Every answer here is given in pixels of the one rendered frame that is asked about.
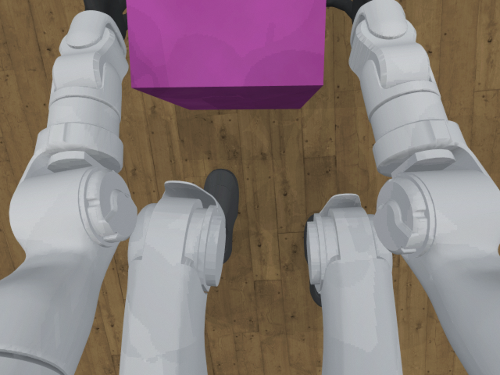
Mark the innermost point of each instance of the robot left upper arm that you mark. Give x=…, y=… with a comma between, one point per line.
x=69, y=224

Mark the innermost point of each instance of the carton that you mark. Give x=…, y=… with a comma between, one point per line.
x=227, y=54

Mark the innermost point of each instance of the left robot hand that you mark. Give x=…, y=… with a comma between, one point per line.
x=113, y=8

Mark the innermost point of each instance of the robot right upper arm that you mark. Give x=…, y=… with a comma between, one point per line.
x=446, y=226

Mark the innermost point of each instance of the robot left foot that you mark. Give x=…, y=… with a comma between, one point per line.
x=223, y=186

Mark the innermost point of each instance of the left robot forearm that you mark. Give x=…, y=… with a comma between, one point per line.
x=85, y=102

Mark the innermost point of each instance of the right robot hand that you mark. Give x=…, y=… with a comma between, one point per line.
x=349, y=6

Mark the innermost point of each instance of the right robot forearm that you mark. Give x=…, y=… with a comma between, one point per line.
x=402, y=100

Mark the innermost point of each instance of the left robot thigh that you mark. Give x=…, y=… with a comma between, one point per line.
x=164, y=316

